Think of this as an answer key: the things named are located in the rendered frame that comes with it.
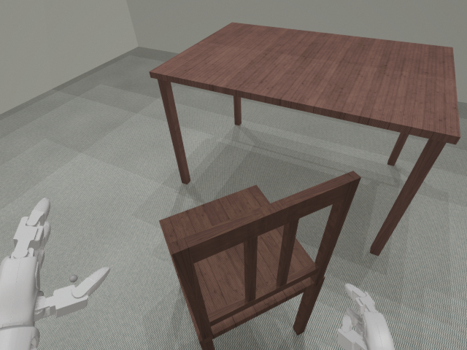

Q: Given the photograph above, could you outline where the chair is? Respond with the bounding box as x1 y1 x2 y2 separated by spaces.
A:
159 171 361 350

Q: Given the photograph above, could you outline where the left robot forearm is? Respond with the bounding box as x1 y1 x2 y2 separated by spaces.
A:
0 325 40 350

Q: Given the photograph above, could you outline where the robot right hand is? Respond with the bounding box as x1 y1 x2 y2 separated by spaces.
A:
337 283 395 350

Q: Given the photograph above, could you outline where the robot left hand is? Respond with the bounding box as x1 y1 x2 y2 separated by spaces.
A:
0 198 110 329

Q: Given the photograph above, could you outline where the table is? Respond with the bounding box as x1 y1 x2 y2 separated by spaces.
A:
149 23 460 256

